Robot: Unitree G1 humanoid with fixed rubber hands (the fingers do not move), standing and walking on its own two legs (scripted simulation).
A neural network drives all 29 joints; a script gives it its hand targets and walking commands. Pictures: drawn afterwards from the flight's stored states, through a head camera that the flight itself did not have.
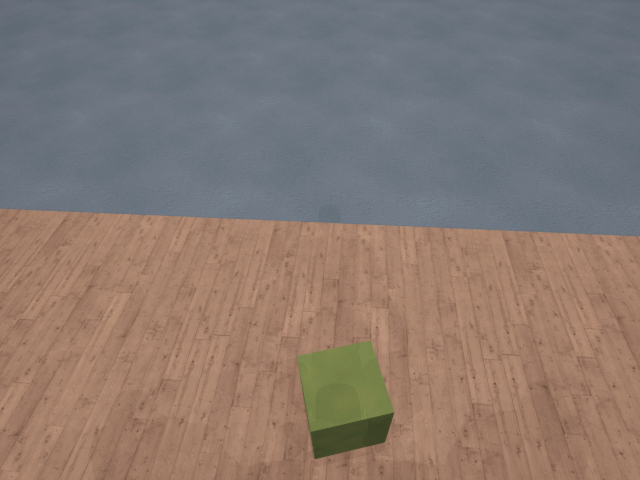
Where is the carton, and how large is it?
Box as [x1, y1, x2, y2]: [297, 341, 393, 458]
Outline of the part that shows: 370,341 297,356 303,396 315,458 383,442 385,439 393,415 393,409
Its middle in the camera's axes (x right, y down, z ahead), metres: +0.06 +0.45 +1.10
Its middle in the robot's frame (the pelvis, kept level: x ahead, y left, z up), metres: +0.47 -0.03 -0.64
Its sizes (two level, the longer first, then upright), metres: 0.210 0.200 0.250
